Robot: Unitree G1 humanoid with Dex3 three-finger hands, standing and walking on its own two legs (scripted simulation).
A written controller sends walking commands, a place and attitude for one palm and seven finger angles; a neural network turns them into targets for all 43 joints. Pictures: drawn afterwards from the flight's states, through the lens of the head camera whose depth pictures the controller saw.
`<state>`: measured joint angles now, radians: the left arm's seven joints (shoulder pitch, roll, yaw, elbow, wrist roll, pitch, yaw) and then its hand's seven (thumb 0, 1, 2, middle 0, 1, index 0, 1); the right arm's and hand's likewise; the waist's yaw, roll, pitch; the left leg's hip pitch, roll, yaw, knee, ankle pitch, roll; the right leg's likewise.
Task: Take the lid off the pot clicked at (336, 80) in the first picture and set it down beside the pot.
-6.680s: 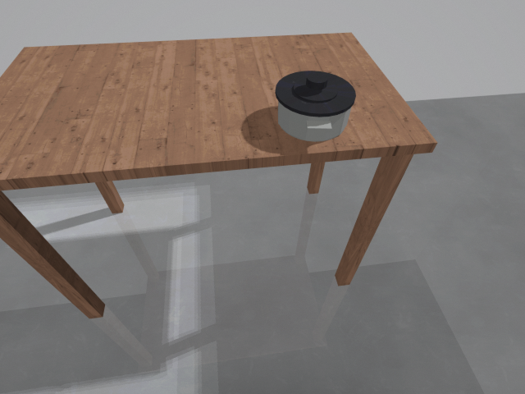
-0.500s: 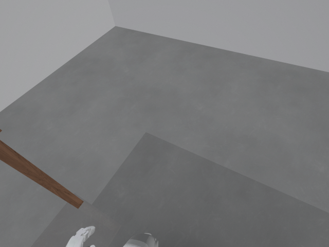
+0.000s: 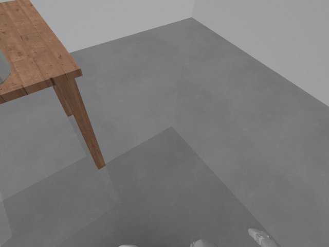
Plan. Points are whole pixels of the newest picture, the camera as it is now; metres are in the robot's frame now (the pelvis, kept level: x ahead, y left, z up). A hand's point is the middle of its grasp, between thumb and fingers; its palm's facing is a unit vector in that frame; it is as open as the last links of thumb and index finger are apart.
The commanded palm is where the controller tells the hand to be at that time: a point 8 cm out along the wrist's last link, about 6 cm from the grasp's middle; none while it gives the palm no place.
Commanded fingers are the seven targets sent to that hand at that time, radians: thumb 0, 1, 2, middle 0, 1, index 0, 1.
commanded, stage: turn to face it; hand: left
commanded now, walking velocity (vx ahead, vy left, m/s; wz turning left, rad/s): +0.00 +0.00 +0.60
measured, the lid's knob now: out of the picture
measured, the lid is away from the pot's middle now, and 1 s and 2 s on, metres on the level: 0.00 0.00 0.00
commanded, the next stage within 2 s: take the last steps up to it in 1.04 s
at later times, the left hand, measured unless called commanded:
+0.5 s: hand out of the picture +0.07 +0.17 -0.12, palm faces +0.27 -0.90 -0.33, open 7.3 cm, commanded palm none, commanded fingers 0.00 0.90 0.90 -0.20 -0.30 -0.20 -0.30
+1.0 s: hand out of the picture -0.13 +0.16 -0.18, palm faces +0.58 -0.77 -0.26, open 7.3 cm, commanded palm none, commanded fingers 0.00 0.90 0.90 -0.20 -0.30 -0.20 -0.30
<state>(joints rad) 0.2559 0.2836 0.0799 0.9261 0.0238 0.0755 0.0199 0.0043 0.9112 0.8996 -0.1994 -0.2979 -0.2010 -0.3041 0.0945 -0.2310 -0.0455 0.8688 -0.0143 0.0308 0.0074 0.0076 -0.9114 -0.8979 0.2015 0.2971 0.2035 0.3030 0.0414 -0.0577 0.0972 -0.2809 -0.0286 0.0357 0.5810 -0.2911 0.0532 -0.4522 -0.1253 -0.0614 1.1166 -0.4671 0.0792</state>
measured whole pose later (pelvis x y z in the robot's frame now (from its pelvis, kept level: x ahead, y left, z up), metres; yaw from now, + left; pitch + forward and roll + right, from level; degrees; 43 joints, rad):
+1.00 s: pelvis -0.01 -0.03 +0.00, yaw +32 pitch -1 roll +0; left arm 0.29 0.27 0.07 0.96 0.02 0.07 0.03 0.00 0.91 0.90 -0.20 -0.30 -0.20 -0.30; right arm 0.08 -0.22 -0.03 0.88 -0.01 0.03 0.00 0.01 -0.91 -0.90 0.20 0.30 0.20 0.30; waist 0.05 -0.05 0.10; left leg -0.26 -0.02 0.05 0.58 -0.31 0.05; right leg -0.40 -0.11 -0.09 1.03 -0.53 0.06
